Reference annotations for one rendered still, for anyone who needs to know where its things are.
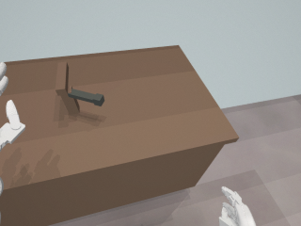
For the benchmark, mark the counter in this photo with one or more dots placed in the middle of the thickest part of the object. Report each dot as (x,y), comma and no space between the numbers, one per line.
(157,132)

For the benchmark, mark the right robot hand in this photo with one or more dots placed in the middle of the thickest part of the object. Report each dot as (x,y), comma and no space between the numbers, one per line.
(240,215)

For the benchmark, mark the tap lever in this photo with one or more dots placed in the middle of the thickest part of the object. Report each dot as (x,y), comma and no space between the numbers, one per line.
(96,99)

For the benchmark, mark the left robot hand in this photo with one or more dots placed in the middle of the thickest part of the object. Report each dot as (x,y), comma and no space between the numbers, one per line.
(10,131)

